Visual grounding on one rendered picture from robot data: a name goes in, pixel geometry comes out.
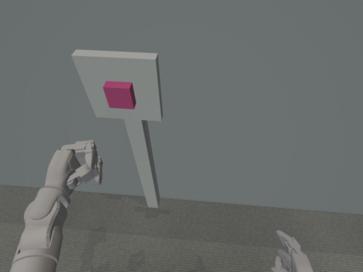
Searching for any left robot forearm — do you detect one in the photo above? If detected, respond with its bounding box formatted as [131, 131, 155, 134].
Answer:
[10, 187, 70, 272]

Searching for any panel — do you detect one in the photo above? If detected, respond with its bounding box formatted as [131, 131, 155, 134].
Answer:
[71, 49, 163, 208]

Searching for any button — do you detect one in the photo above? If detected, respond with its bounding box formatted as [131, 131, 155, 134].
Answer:
[103, 81, 136, 109]

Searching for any robot right hand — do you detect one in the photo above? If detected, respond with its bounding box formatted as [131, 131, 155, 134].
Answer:
[272, 230, 315, 272]

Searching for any robot left hand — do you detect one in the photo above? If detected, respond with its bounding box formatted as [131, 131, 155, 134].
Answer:
[44, 140, 103, 196]

